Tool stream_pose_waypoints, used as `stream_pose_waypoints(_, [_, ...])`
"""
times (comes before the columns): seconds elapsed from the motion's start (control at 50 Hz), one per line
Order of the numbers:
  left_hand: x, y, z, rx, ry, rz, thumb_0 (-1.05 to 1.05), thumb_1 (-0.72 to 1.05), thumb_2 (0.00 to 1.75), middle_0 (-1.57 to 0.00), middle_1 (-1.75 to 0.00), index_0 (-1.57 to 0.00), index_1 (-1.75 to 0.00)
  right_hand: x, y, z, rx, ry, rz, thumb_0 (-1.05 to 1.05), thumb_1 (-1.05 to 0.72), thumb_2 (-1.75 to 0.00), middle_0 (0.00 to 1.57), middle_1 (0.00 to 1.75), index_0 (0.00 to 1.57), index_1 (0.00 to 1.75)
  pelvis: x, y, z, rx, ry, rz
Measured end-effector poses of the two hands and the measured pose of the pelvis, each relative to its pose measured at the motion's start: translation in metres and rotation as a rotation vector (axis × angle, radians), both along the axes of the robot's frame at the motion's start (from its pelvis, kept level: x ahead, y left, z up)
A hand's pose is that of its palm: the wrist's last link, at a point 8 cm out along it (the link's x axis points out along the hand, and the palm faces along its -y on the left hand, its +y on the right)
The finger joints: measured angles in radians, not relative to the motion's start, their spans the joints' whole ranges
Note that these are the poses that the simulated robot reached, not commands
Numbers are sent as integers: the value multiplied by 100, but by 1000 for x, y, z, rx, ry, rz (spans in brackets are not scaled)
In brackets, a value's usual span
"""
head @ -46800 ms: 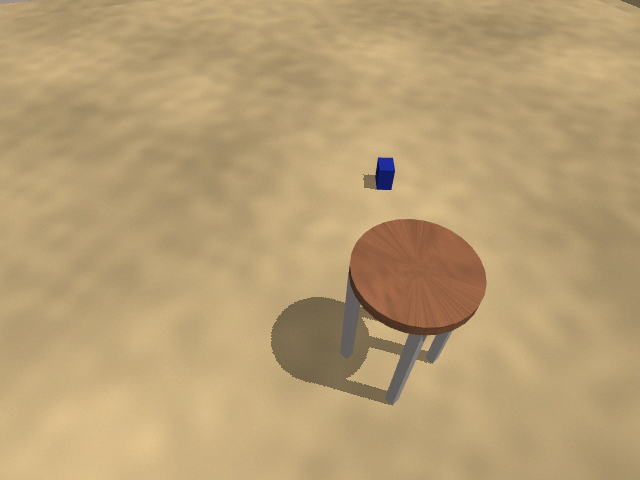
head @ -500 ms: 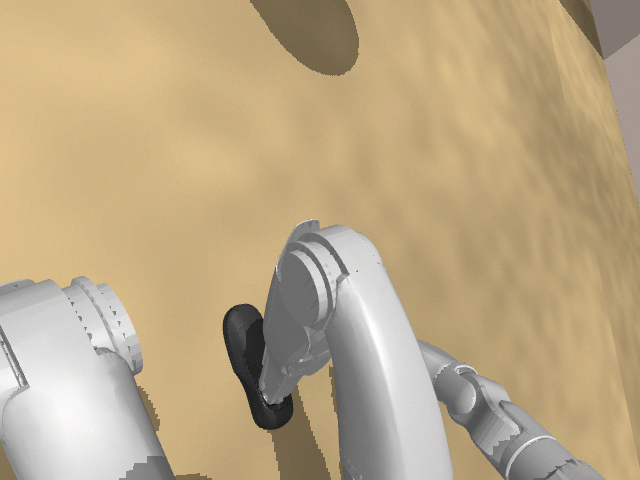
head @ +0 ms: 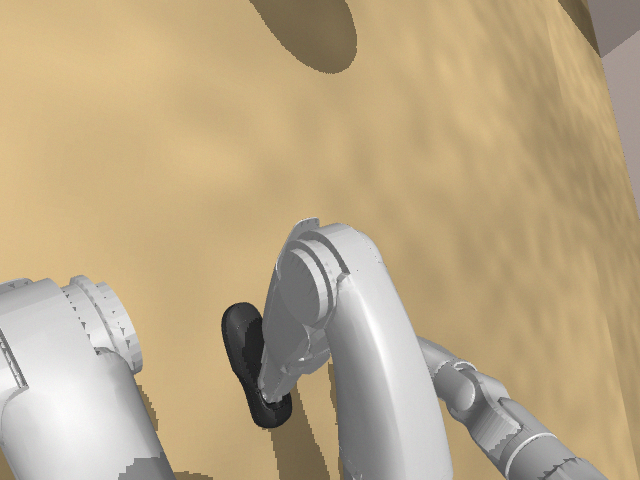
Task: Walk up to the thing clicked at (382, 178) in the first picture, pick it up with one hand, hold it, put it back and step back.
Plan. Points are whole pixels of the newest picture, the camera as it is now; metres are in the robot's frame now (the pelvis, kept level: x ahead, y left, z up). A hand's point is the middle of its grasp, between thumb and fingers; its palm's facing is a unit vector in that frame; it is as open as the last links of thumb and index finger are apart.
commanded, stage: settle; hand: left
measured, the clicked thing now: out of the picture +0.46 +0.28 -0.22
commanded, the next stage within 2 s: lift in 1.88 s
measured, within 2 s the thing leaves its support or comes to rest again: leaves its support in 0.28 s
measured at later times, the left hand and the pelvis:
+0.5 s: hand out of the picture +0.40 +0.33 -0.14, palm faces +0.50 -0.87 +0.00, open 7.4 cm; pelvis +0.00 +0.00 +0.01, yaw +2 degrees
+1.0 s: hand out of the picture +0.39 +0.33 -0.03, palm faces +0.48 -0.88 -0.05, open 6.9 cm; pelvis +0.02 -0.02 +0.04, yaw +7 degrees
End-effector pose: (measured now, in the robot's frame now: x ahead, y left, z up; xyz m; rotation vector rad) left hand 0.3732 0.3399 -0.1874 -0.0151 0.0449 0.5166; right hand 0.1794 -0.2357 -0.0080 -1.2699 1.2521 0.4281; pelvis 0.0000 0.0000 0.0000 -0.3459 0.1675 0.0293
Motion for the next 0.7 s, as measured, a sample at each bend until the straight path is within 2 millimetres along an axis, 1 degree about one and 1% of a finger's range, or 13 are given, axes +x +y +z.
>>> stream_pose_waypoints(0.24, [-5,5,3,-14,-16,7,-1,-36,85,-71,-98,-72,-103,3,3,2,5,-13,-4,0,-90,-91,20,30,20,30,0,1,1,-1,2,4])
stream_pose_waypoints(0.28, [-6,7,5,-11,-25,7,-1,-37,87,-72,-101,-77,-108,3,3,2,7,-15,-10,0,-90,-91,20,30,20,30,0,1,1,0,4,6])
stream_pose_waypoints(0.36, [-9,13,14,1,-35,4,0,-35,90,-68,-103,-93,-119,3,4,2,20,-17,-30,0,-90,-91,20,30,20,30,0,0,3,3,18,10])
stream_pose_waypoints(0.42, [-13,18,25,15,-44,5,0,-34,93,-65,-103,-103,-126,4,5,1,39,-21,-51,0,-90,-91,20,30,20,30,1,-1,6,9,35,15])
stream_pose_waypoints(0.52, [-19,27,52,39,-63,2,0,-33,94,-63,-105,-116,-134,10,5,-1,91,-46,-89,0,-89,-91,20,30,20,30,3,-3,11,23,72,27])
stream_pose_waypoints(0.6, [-22,31,76,53,-72,-4,0,-34,94,-64,-106,-122,-137,17,5,-3,143,-82,-122,0,-89,-91,20,30,20,30,4,-4,15,38,104,36])
stream_pose_waypoints(0.7, [-26,32,103,62,-81,-15,0,-36,92,-66,-108,-128,-139,23,4,-7,214,-117,-173,0,-89,-90,20,30,20,30,6,-7,21,58,149,46])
